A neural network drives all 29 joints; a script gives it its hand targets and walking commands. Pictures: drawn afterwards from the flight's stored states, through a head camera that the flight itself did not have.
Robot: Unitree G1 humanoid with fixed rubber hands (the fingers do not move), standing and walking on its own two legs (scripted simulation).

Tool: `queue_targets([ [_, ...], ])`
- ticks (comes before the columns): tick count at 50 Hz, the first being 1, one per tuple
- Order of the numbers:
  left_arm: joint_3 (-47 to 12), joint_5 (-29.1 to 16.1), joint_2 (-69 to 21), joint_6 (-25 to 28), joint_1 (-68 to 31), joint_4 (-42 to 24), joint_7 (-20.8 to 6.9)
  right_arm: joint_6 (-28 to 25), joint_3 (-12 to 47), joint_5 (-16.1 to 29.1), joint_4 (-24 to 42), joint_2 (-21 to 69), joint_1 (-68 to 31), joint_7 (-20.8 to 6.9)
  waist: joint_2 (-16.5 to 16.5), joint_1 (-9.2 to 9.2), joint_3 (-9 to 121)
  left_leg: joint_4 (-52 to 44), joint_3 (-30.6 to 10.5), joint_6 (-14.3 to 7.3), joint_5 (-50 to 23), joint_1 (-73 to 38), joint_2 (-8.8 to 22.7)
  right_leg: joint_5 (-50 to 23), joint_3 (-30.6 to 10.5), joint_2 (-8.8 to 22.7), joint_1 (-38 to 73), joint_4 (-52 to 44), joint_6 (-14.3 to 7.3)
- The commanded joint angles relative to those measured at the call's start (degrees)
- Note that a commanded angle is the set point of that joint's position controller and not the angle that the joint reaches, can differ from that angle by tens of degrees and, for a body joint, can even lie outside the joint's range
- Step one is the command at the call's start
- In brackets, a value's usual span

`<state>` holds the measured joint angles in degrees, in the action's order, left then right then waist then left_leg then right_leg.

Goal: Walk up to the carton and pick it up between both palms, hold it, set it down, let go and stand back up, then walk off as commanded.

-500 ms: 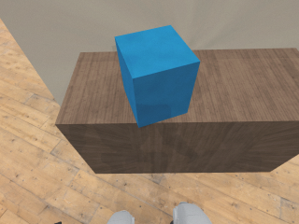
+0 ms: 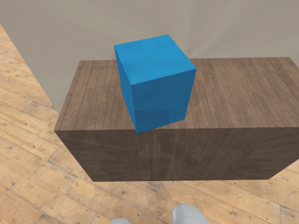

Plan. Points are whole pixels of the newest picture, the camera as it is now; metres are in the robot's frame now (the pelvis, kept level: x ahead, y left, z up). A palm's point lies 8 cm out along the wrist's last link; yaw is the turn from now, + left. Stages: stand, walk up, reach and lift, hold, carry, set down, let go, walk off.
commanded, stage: walk up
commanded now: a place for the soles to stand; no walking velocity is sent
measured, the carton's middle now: (152, 85) +0.56 -0.01 +0.01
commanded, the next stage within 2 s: none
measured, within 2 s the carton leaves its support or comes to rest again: neither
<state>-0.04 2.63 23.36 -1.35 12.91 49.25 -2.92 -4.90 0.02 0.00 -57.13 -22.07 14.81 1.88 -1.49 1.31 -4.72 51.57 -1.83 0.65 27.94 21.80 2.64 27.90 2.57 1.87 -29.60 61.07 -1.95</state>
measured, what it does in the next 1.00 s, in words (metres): walks ahead: right foot, then left foot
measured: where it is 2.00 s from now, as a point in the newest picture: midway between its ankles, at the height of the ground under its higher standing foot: outside the picture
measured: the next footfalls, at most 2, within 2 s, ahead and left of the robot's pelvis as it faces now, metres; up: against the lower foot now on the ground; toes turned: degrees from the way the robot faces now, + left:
right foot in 0.14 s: +0.17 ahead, -0.20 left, +0.00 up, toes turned -3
left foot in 0.60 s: +0.24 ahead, +0.05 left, +0.00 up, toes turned +0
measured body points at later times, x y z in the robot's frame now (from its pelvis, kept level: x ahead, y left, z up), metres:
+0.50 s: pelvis +0.11 -0.09 +0.01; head +0.11 -0.07 +0.46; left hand +0.14 +0.21 -0.12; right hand +0.20 -0.42 -0.08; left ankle +0.16 +0.05 -0.65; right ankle +0.10 -0.15 -0.69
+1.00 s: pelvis +0.13 -0.09 +0.00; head +0.17 -0.09 +0.45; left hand +0.20 +0.22 -0.12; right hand +0.22 -0.39 -0.13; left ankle +0.20 +0.05 -0.69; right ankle +0.13 -0.20 -0.69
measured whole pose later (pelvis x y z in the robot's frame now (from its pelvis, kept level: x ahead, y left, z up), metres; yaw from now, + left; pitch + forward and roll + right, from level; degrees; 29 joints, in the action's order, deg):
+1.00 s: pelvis +0.13 -0.09 +0.00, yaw -2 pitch -3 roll -1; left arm 0.0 0.4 21.8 1.8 16.5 49.2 0.7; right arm 0.4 0.0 0.0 -52.9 -20.3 9.5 1.1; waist 0.8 -0.5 -7.8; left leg 53.1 -0.6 -0.7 25.7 27.5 2.8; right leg 28.1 2.3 -0.3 -21.1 52.0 -1.2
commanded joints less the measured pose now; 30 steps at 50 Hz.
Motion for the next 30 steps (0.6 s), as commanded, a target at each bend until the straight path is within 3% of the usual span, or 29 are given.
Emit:
queue_targets([
  [1,8.2,0.8,15.1,1.7,-6.3,-5.8,-0.6,-2.0,-8.9,-1.5,2.8,-24.5,4.5,2.4,3.6,1.05,-1.1,-29.9,-32.9,-16.3,14.2,-13.0,19.2,0.9,-8.0,4.5,-20.4,4.5,1.6],
  [3,8.3,0.1,14.2,1.5,-6.7,-7.3,-1.5,-2.0,-9.2,-2.0,3.7,-25.5,1.9,2.3,10.4,0.09,0.6,-27.4,-28.0,-15.3,12.2,-10.3,18.0,3.4,-7.2,5.1,-15.5,-0.7,1.3],
  [4,8.5,-0.2,14.6,1.9,-5.4,-7.2,-1.6,-2.1,-9.1,-1.9,4.3,-25.4,1.1,2.0,12.9,-0.14,0.8,-26.0,-26.9,-15.5,11.2,-7.6,18.8,4.4,-7.2,5.2,-13.0,-3.6,0.8],
  [5,8.8,-0.3,14.7,2.3,-0.9,-5.6,-1.5,-1.9,-8.9,-1.8,5.1,-25.2,-3.1,2.1,12.1,-4.71,1.8,-22.0,-27.3,-14.1,8.0,1.9,20.0,0.4,-10.4,6.8,-2.0,-7.3,0.0],
  [6,9.6,-0.6,15.6,2.6,6.0,-2.7,-1.3,-1.4,-8.4,-1.9,6.0,-23.2,-8.5,2.0,7.1,-8.43,4.0,-14.5,-19.1,-11.5,8.0,12.7,15.5,-0.5,-9.4,5.0,13.0,-14.1,-0.6],
  [7,10.6,-0.6,17.4,3.5,14.8,0.5,-0.4,-1.2,-6.5,-2.3,5.5,-16.9,-7.6,1.8,-5.3,-12.84,5.7,6.7,-5.9,-5.7,-6.7,21.3,6.5,5.2,-13.6,3.7,27.3,-26.1,1.0],
  [8,11.2,-0.5,21.5,3.8,17.8,1.8,0.4,-1.6,-3.7,-0.9,5.2,-8.9,-3.2,1.1,-23.4,-12.84,4.3,26.6,2.5,-2.1,2.4,30.0,-5.3,8.0,-28.8,10.1,28.0,-36.5,-0.4],
  [9,10.8,-1.0,22.4,3.3,14.2,-0.1,0.7,-1.0,-4.1,-0.3,6.3,-11.6,-3.9,1.8,-18.8,-10.31,3.2,28.4,-1.6,-2.7,6.4,32.5,-7.1,13.5,-42.7,15.0,23.5,-47.2,-2.1],
  [10,10.5,-1.1,23.7,2.9,10.1,-0.2,0.8,-0.1,-5.5,-0.1,4.7,-17.0,-4.0,1.7,-10.3,-9.44,2.0,29.3,-3.6,-3.2,6.4,30.6,-4.8,28.1,-52.0,18.4,20.8,-54.4,-4.2],
  [11,9.9,-1.7,21.9,3.0,7.1,-1.5,1.0,-0.1,-5.8,-0.1,3.8,-17.6,-4.0,1.3,-5.4,-7.72,-1.8,31.0,-3.8,-3.1,0.3,28.7,-2.8,27.2,-49.1,18.0,15.1,-54.5,-2.1],
  [12,9.7,-1.4,21.9,3.4,5.8,-1.2,1.4,-0.1,-5.8,-0.4,2.8,-18.5,-2.3,1.3,-3.6,-6.1,-2.2,30.5,-3.2,-2.3,-0.9,29.2,-1.8,20.0,-47.3,17.4,16.7,-52.8,-0.3],
  [13,9.5,-1.4,21.0,3.6,3.2,-0.7,1.8,0.4,-5.7,0.1,2.3,-17.9,-0.2,1.3,-2.9,-5.18,-2.6,29.1,-3.4,-2.1,-4.0,26.9,0.0,17.3,-38.4,15.4,16.1,-49.4,2.6],
  [14,9.2,-1.6,19.7,4.1,4.3,-0.7,1.9,0.4,-5.2,0.7,2.7,-16.9,-0.5,0.8,-2.8,-4.86,-3.1,26.8,-2.9,-2.7,-7.0,24.3,0.4,12.0,-35.2,14.7,14.5,-48.2,4.0],
  [16,8.6,-1.5,18.9,5.0,5.2,0.6,2.3,0.9,-5.3,0.4,4.1,-16.0,-0.3,0.3,-0.3,-4.04,-4.8,22.5,-3.2,-2.3,-9.5,21.7,1.4,1.8,-33.8,13.6,14.5,-47.7,3.9],
  [19,7.7,-1.6,17.1,5.8,7.1,0.8,2.8,0.7,-5.4,-0.1,6.4,-15.0,-3.6,0.0,0.2,-4.71,-6.4,15.5,-3.2,-2.1,-9.6,20.1,2.5,-7.6,-29.2,14.8,13.5,-45.6,-1.1],
  [20,7.5,-1.8,16.0,6.0,7.1,1.1,2.8,0.7,-5.4,-0.7,6.8,-14.9,-4.5,-0.2,3.8,-3.89,-7.4,13.3,-3.8,-1.9,-8.7,20.4,2.8,-9.7,-29.9,15.5,14.1,-45.0,-2.7],
  [21,7.1,-2.0,15.6,6.3,6.7,0.8,3.0,0.7,-5.3,-0.3,7.4,-14.5,-4.2,-0.2,3.8,-3.51,-7.3,11.2,-2.9,-2.2,-9.0,19.6,3.1,-15.1,-26.1,15.2,14.6,-43.7,-3.4],
  [22,7.4,-2.3,16.5,6.3,8.0,1.3,3.2,0.9,-5.2,-0.4,7.7,-14.2,-5.7,-0.4,2.7,-4.62,-4.9,9.1,-2.6,-2.1,-8.6,19.0,3.1,-19.0,-24.4,14.3,18.0,-42.3,-2.8],
  [23,7.2,-2.0,16.0,6.6,9.9,1.9,3.7,1.1,-5.1,-0.6,8.8,-13.6,-6.7,-0.5,3.9,-5.71,-3.7,7.5,-2.4,-1.9,-6.7,19.1,2.9,-26.9,-25.2,15.6,20.6,-40.3,-3.4],
  [24,6.9,-2.0,15.5,6.4,8.9,1.3,4.0,1.2,-4.9,-0.1,9.2,-12.8,-7.2,-0.3,2.2,-5.58,-2.5,3.3,-1.9,-1.5,-6.4,17.6,3.4,-38.6,-21.3,14.6,22.3,-37.5,-3.4],
  [25,6.3,-1.9,15.1,6.2,8.7,0.9,4.0,1.0,-4.7,-0.3,9.7,-12.5,-8.1,-0.1,0.4,-4.92,-2.1,0.8,0.4,-2.3,-4.8,13.9,3.4,-48.9,-17.9,13.9,19.9,-34.3,-4.1],
  [26,6.2,-2.1,14.7,5.8,8.7,1.1,4.3,0.9,-4.7,0.0,10.3,-13.0,-7.4,0.1,0.0,-5.1,-0.7,-0.9,1.4,-2.8,-4.5,12.9,2.1,-53.4,-16.7,13.1,21.9,-32.3,-2.7],
  [27,6.5,-2.4,14.8,5.6,7.8,1.0,4.5,1.0,-4.7,0.1,9.4,-12.9,-5.0,0.2,0.5,-4.33,1.7,-3.1,1.8,-3.5,-6.6,9.2,1.8,-55.1,-15.9,13.8,22.4,-29.6,-2.2],
  [28,5.7,-2.6,14.6,5.4,4.0,-0.2,4.6,1.0,-4.7,0.2,8.3,-12.1,-3.3,0.2,1.0,-1.62,3.1,-10.5,2.1,-4.4,-12.0,0.7,1.6,-54.4,-13.9,12.6,16.7,-26.5,-1.7],
  [29,5.3,-3.2,14.5,5.0,1.0,-1.4,4.4,0.3,-5.2,-0.4,7.3,-12.6,1.9,0.6,1.6,1.7,5.7,-18.2,1.3,-5.9,-21.0,-9.7,0.5,-53.2,-9.2,9.5,11.0,-20.3,0.2],
  [30,4.8,-3.7,11.7,5.1,-1.1,-3.4,4.2,-0.2,-6.2,-1.1,7.0,-16.6,4.5,1.2,8.1,2.89,9.9,-20.9,-9.5,-8.9,-31.9,-19.2,6.5,-48.5,-6.2,5.0,4.4,-7.6,2.5],
])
